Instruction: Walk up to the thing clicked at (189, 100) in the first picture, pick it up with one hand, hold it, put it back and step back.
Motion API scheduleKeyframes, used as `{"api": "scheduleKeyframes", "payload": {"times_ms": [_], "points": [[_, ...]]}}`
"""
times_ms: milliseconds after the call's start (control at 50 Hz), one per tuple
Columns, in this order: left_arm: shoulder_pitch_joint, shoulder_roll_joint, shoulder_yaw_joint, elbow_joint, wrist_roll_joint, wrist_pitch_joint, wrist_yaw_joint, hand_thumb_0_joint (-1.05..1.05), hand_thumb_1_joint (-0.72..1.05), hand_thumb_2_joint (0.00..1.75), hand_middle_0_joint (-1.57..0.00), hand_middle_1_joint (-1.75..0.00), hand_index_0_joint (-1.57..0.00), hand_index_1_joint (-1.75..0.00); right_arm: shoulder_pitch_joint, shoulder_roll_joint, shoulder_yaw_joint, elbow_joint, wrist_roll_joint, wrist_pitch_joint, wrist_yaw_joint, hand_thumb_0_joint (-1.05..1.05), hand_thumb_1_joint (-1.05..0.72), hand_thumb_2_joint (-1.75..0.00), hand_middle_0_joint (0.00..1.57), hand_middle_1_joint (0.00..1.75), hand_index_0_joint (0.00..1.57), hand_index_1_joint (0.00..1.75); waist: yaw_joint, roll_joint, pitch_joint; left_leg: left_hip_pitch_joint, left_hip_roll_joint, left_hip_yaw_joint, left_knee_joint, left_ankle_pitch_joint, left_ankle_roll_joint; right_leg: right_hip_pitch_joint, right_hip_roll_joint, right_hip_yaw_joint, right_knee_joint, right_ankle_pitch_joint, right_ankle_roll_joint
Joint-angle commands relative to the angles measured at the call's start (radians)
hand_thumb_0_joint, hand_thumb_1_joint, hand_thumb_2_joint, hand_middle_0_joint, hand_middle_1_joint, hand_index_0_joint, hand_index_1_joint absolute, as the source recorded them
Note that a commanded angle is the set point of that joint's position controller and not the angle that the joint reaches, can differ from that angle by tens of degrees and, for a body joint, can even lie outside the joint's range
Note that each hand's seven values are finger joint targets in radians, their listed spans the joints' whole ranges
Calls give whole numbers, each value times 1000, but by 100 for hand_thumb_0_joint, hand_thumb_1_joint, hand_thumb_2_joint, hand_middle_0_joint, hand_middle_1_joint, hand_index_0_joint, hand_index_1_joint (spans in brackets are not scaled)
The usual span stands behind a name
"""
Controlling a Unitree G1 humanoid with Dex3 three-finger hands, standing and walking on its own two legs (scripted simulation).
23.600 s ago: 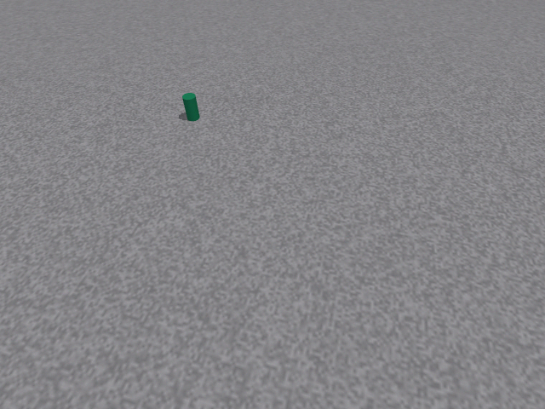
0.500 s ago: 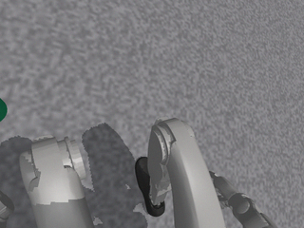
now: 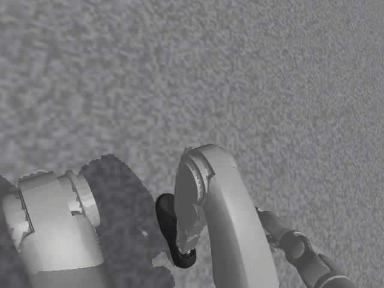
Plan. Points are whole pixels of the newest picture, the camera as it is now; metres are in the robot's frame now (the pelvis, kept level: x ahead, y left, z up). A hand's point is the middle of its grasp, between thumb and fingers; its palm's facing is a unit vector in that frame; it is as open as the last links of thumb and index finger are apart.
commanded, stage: lower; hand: left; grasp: from the side
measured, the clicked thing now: out of the picture +0.41 +0.35 -0.19
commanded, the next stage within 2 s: loosen in 0.42 s
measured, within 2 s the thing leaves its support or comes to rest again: rests again in 0.16 s
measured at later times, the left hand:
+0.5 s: hand out of the picture +0.41 +0.36 -0.18, palm faces +0.57 -0.82 -0.05, open 11.3 cm
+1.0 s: hand out of the picture +0.41 +0.36 -0.16, palm faces +0.57 -0.82 -0.03, open 12.6 cm
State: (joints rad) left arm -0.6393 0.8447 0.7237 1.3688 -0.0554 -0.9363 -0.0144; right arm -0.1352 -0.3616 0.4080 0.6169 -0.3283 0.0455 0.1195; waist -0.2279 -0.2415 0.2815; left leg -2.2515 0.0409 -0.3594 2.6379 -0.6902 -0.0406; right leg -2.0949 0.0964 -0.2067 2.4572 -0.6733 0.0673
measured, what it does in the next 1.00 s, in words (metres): stands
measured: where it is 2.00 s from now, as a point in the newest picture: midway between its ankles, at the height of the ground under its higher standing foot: (132, 263)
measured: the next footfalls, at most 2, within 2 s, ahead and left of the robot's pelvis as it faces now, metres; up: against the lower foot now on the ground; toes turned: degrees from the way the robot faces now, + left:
none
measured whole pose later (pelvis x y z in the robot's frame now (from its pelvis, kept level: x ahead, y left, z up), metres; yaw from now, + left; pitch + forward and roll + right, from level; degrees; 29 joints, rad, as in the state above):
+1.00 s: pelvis -0.01 +0.01 +0.00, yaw -2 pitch +11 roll -17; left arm -0.66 0.91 0.67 1.45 -0.08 -1.03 0.02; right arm -0.18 -0.37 0.49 0.56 -0.35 0.05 0.13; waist -0.22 -0.28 0.30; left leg -2.23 0.05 -0.40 2.67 -0.69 -0.02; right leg -2.06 0.12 -0.24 2.44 -0.65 0.08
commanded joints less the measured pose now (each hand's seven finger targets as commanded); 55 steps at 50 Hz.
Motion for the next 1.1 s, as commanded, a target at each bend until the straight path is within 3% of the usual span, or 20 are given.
{"api": "scheduleKeyframes", "payload": {"times_ms": [0, 100, 320, 420, 440, 500, 520, 560, 600, 720, 780, 820, 860, 920, 1000, 1080], "points": [[-247, 337, 37, -223, -30, -141, 12, 0, -1, 124, -120, -142, -124, -141, 54, -348, -94, -22, -10, 5, -19, 0, -91, -90, 20, 30, 20, 30, -57, 605, -678, 474, 63, 117, -297, 162, 5, 286, 17, -108, -185, 224, -75], [-256, 346, 27, -215, -25, -154, 18, 0, 2, 126, -122, -143, -125, -142, 44, -358, -85, -27, -17, 9, -20, 0, -90, -90, 20, 30, 20, 30, -76, 617, -657, 479, 67, 105, -295, 166, 3, 286, 19, -120, -178, 232, -73], [-237, 345, 15, -204, -22, -164, 29, 0, 1, 127, -120, -143, -124, -142, 32, -357, -68, -26, -29, 10, -21, 0, -90, -90, 20, 30, 20, 30, -76, 619, -652, 492, 72, 98, -281, 201, 1, 308, 28, -126, -177, 266, -70], [-227, 336, 3, -173, -25, -167, 33, 0, 3, 125, -122, -142, -125, -141, 13, -360, -62, -34, -29, 8, -20, 0, -90, -90, 20, 30, 20, 30, -80, 594, -621, 467, 73, 93, -279, 163, 5, 290, 31, -134, -180, 239, -70], [-251, 330, -5, -179, -27, -171, 35, 0, 4, 126, -123, -143, -126, -142, 11, -365, -62, -35, -28, 6, -20, 0, -90, -90, 20, 30, 20, 30, -92, 586, -613, 459, 72, 89, -277, 157, 6, 287, 30, -138, -180, 236, -68], [-233, 325, -10, -155, -30, -173, 35, 0, 2, 127, -123, -144, -127, -143, 1, -362, -57, -45, -28, 5, -19, 0, -89, -90, 20, 30, 20, 30, -86, 577, -611, 458, 72, 88, -276, 154, 8, 288, 33, -141, -180, 236, -69], [-239, 333, -11, -141, -28, -175, 37, 0, 7, 119, -127, -139, -131, -138, 2, -365, -52, -44, -28, 7, -19, 0, -89, -89, 20, 30, 20, 30, -92, 578, -596, 445, 72, 83, -283, 142, 7, 284, 33, -147, -178, 224, -70], [-225, 339, 4, -149, -33, -180, 39, 0, -4, 103, -116, -125, -121, -122, 2, -366, -53, -46, -29, 7, -19, 0, -90, -89, 20, 30, 20, 30, -77, 583, -612, 472, 75, 80, -285, 155, 3, 287, 35, -147, -177, 232, -70], [-244, 320, -12, -153, -33, -182, 40, 0, -9, 87, -109, -114, -114, -111, -4, -365, -51, -47, -31, 7, -17, 0, -90, -89, 20, 30, 20, 30, -89, 587, -589, 468, 76, 77, -291, 152, 2, 275, 34, -150, -176, 230, -70], [-262, 332, -30, -160, -25, -181, 43, 0, -27, 62, -90, -90, -94, -87, -7, -363, -46, -53, -32, 8, -17, 0, -90, -89, 20, 30, 20, 30, -96, 585, -573, 448, 77, 81, -288, 123, 6, 271, 37, -148, -184, 211, -70], [-234, 318, -28, -127, -25, -174, 44, 0, -30, 56, -74, -73, -77, -71, 1, -365, -47, -51, -32, 9, -17, 0, -89, -89, 20, 30, 20, 30, -89, 579, -586, 470, 78, 74, -292, 146, 3, 278, 38, -153, -180, 226, -69], [-242, 290, -53, -108, -23, -172, 40, 0, -33, 46, -62, -61, -64, -60, -12, -367, -47, -61, -28, 11, -16, 0, -90, -89, 20, 30, 20, 30, -101, 565, -549, 459, 81, 59, -307, 133, 0, 243, 35, -162, -174, 213, -70], [-222, 308, -39, -82, -25, -163, 43, 0, -38, 41, -57, -55, -59, -54, -9, -366, -45, -63, -25, 16, -16, 0, -89, -89, 20, 30, 20, 30, -88, 557, -540, 441, 78, 66, -307, 110, 5, 253, 36, -158, -182, 198, -70], [-212, 282, -50, -62, -37, -162, 35, 0, -41, 33, -48, -45, -50, -44, -20, -360, -39, -74, -23, 17, -15, 0, -89, -89, 20, 30, 20, 30, -93, 517, -523, 397, 74, 69, -298, 75, 14, 254, 40, -160, -192, 177, -68], [-196, 285, -44, -51, -44, -160, 31, 0, -42, 25, -37, -34, -39, -33, -13, -357, -34, -80, -23, 17, -15, 0, -89, -89, 20, 30, 20, 30, -87, 501, -550, 402, 74, 76, -284, 105, 18, 283, 45, -156, -197, 201, -66], [-215, 283, -45, -60, -43, -164, 31, 0, -44, 20, -28, -26, -30, -24, -20, -364, -37, -85, -20, 18, -15, 0, -88, -89, 20, 30, 20, 30, -91, 518, -515, 413, 81, 59, -312, 79, 11, 249, 41, -163, -188, 176, -69]]}}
